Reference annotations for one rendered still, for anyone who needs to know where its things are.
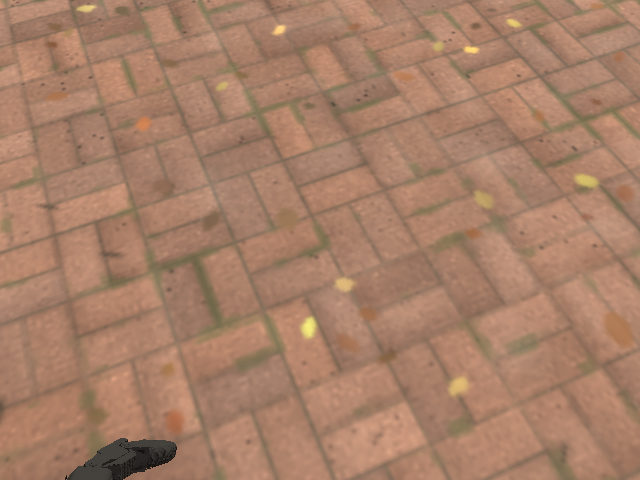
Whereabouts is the left robot hand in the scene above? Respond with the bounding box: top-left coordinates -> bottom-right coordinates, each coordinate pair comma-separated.
65,438 -> 177,480

